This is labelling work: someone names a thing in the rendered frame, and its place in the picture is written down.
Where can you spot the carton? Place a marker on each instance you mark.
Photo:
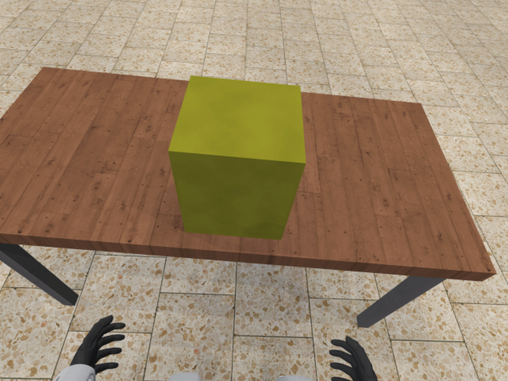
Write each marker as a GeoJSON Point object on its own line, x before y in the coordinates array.
{"type": "Point", "coordinates": [237, 156]}

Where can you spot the right robot hand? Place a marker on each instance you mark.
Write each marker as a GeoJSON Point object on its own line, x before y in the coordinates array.
{"type": "Point", "coordinates": [361, 369]}

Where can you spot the table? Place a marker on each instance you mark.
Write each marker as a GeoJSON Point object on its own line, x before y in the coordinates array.
{"type": "Point", "coordinates": [84, 164]}

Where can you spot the left robot hand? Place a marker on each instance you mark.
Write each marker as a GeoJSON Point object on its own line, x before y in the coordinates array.
{"type": "Point", "coordinates": [88, 352]}

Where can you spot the robot left forearm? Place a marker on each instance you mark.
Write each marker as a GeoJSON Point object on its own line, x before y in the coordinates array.
{"type": "Point", "coordinates": [77, 372]}

